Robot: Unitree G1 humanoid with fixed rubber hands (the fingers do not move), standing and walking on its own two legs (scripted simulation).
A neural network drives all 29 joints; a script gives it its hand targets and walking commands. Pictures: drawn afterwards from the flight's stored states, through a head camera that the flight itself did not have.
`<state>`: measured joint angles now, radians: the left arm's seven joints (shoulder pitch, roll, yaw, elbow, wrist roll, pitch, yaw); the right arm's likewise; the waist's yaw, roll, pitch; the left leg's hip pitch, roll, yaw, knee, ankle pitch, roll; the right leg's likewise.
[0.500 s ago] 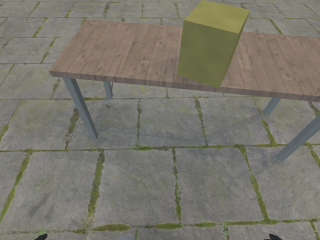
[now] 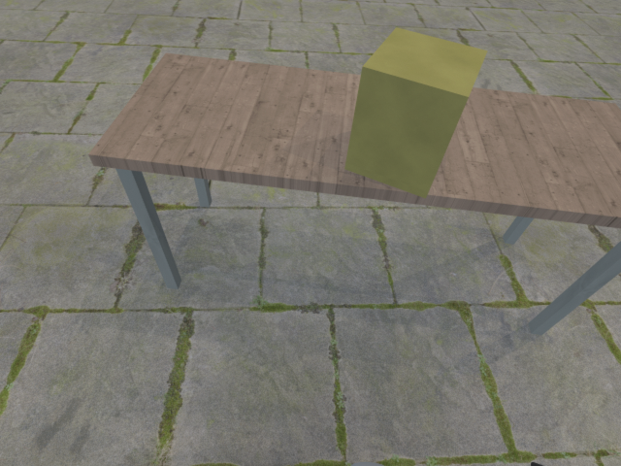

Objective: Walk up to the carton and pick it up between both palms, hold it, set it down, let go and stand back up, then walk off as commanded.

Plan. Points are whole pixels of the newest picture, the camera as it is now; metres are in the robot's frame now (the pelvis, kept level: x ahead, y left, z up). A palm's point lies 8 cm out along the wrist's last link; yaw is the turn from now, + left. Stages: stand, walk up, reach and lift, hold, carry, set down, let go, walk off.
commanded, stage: walk up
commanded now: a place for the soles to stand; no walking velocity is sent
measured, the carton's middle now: (411, 114) +0.82 -0.22 +0.01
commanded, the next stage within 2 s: none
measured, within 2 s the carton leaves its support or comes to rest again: neither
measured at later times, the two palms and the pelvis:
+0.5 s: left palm out of the picture +0.14 +0.28 -0.08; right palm (577, 437) +0.19 -0.37 -0.08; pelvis +0.11 -0.05 +0.01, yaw -1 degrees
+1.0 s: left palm (178, 364) +0.28 +0.20 -0.10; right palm (599, 389) +0.26 -0.44 -0.10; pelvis +0.22 -0.12 +0.00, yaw -3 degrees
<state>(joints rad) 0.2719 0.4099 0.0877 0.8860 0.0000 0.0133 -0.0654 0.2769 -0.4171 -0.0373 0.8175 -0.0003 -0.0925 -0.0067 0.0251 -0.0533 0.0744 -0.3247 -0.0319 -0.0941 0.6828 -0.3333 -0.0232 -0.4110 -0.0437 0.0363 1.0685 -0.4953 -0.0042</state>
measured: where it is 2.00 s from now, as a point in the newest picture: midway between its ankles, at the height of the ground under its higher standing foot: (355, 404)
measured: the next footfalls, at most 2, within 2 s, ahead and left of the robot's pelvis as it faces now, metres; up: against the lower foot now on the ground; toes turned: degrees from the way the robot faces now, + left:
right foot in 0.18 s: +0.13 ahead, -0.16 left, +0.00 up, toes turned -1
left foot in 0.56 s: +0.27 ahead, +0.09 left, +0.00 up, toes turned -3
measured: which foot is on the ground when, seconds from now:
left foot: down 0.00-0.18, up 0.20-0.54, down 0.56-0.94, up 0.96-1.00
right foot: up 0.00-0.16, down 0.18-0.58, up 0.60-0.90, down 0.92-1.00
